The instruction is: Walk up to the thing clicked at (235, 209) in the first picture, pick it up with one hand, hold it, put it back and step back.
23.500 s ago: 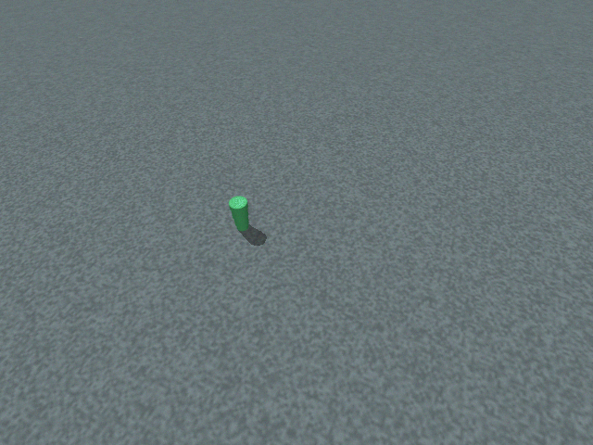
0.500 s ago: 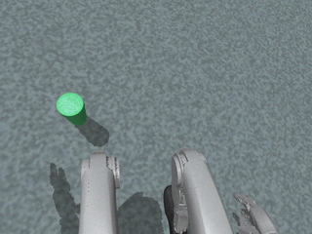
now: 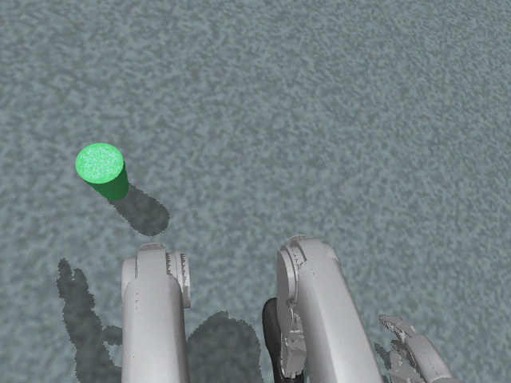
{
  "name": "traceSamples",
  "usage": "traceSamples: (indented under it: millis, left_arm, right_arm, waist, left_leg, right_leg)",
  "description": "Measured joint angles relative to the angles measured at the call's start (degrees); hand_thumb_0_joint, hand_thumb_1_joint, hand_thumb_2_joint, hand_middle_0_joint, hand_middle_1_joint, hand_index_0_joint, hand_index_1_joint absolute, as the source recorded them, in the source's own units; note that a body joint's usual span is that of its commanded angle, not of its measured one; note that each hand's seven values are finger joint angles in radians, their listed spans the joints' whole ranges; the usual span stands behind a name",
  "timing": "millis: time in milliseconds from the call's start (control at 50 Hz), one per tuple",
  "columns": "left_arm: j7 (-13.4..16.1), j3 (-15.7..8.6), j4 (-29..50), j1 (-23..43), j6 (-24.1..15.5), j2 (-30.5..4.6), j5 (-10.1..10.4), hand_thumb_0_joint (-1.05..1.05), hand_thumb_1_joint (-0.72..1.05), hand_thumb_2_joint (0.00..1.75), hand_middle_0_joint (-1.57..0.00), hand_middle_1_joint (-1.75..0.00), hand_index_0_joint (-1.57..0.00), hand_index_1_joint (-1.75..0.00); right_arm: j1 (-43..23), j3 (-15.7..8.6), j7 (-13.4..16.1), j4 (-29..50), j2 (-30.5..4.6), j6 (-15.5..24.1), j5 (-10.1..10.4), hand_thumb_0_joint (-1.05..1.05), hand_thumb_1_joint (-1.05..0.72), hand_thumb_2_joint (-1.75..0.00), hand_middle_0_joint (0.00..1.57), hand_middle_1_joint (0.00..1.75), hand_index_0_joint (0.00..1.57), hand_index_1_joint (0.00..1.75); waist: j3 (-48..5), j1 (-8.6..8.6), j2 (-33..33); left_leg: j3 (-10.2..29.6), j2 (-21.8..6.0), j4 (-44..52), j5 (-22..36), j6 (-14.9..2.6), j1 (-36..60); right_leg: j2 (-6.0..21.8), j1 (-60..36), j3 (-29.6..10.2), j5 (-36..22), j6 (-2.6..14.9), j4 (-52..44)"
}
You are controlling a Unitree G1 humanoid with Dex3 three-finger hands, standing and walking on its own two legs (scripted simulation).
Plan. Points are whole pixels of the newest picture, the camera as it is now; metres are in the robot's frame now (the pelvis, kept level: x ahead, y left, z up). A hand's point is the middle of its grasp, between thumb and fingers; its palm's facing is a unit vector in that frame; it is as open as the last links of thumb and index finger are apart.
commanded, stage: approach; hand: left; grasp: from the side
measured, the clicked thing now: (108, 177) +0.49 +0.27 -0.29
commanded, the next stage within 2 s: close in in 0.48 s
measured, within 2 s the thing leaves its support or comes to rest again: neither
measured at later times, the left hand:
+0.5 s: hand (12, 176) +0.44 +0.38 -0.17, palm faces +0.29 -0.96 +0.05, open 17.7 cm
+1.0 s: hand (79, 184) +0.46 +0.31 -0.24, palm faces +0.30 -0.95 +0.01, open 17.6 cm
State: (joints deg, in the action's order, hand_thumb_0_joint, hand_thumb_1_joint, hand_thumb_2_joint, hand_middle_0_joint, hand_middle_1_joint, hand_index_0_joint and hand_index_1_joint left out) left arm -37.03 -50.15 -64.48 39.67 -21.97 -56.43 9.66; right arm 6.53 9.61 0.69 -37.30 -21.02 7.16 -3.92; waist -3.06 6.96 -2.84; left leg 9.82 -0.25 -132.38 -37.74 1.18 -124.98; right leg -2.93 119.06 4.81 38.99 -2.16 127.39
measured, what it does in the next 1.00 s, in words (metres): lowers itself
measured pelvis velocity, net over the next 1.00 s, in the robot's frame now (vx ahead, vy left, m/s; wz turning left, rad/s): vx -0.01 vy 0.02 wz -0.15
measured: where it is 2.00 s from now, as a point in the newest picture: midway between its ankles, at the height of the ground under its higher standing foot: (226, 372)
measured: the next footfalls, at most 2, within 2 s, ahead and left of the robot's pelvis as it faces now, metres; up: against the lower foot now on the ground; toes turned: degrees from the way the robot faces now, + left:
none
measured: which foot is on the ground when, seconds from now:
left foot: down 0.00-1.00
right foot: down 0.00-1.00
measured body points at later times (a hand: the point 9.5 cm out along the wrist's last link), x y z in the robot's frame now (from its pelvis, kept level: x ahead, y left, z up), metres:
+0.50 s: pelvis +0.00 +0.01 -0.05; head +0.25 +0.15 +0.29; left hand +0.42 +0.43 -0.17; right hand +0.14 -0.26 -0.10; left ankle +0.09 +0.13 -0.33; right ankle +0.11 -0.13 -0.33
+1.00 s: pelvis -0.01 +0.02 -0.08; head +0.23 +0.18 +0.26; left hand +0.44 +0.36 -0.24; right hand +0.12 -0.25 -0.11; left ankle +0.09 +0.13 -0.33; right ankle +0.11 -0.13 -0.33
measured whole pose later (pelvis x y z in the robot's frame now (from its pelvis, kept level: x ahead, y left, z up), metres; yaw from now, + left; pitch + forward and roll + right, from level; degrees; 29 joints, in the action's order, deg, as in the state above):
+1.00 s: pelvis -0.01 +0.02 -0.08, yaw -9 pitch +13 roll -17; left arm -11.2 -38.8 -85.5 39.5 -56.8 -54.8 6.1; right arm -7.3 29.5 -5.3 -30.9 -22.4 -1.1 -19.6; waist 16.2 15.0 -15.3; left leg 20.7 -0.7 -152.2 -39.8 0.1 -127.6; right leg -7.4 118.6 12.8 36.7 -3.5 138.4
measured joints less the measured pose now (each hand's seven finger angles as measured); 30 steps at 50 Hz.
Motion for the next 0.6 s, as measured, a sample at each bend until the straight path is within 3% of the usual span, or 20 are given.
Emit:
traceSamples:
  millis: [200, 300, 520, 600]
  left_arm:
    - [-0.7, 1.6, -8.3, 2.4, -5.0, -3.3, 3.0, -0.01, -0.55, 0.03, -0.05, -0.05, -0.05, -0.07]
    - [1.2, 3.6, -12.4, 2.8, -8.1, -2.6, 1.7, -0.01, -0.58, 0.02, -0.06, -0.05, -0.05, -0.07]
    - [7.4, 2.9, -13.6, 2.0, -19.4, -0.8, -1.4, -0.02, -0.61, 0.05, -0.06, -0.08, -0.06, -0.09]
    - [9.5, 4.8, -15.1, 0.9, -22.6, -0.6, -1.3, -0.02, -0.61, 0.06, -0.06, -0.09, -0.05, -0.11]
  right_arm:
    - [-1.4, 3.0, -0.6, 1.3, -0.8, 0.3, -1.1, 0.00, -0.91, -0.90, 0.21, 0.30, 0.20, 0.30]
    - [-3.0, 5.1, -1.3, 2.6, -1.0, -0.5, -2.7, 0.00, -0.90, -0.90, 0.21, 0.30, 0.20, 0.30]
    - [-8.4, 11.1, -2.9, 4.0, -0.6, -4.2, -8.5, 0.00, -0.91, -0.90, 0.21, 0.30, 0.21, 0.30]
    - [-9.9, 12.6, -3.3, 4.5, -0.8, -5.1, -10.3, 0.00, -0.92, -0.90, 0.21, 0.30, 0.21, 0.30]
  waist:
    - [2.2, 1.36, -1.7]
    - [5.0, 2.57, -3.6]
    - [12.0, 6.04, -8.9]
    - [14.0, 6.62, -9.4]
  left_leg:
    - [1.1, -0.3, -3.2, -0.3, -0.18, -1.8]
    - [2.4, -0.4, -6.1, -0.7, -0.07, -2.8]
    - [6.1, 0.0, -12.8, -2.4, 0.25, -3.7]
    - [7.1, -0.1, -14.7, -2.7, -0.03, -3.9]
  right_leg:
    - [-0.7, 1.5, 0.8, -0.3, -0.40, 2.2]
    - [-1.3, 2.2, 1.7, -0.3, -0.30, 4.2]
    - [-2.3, 2.1, 4.4, 0.2, -0.68, 8.4]
    - [-2.7, 1.8, 5.2, 0.1, -0.71, 9.3]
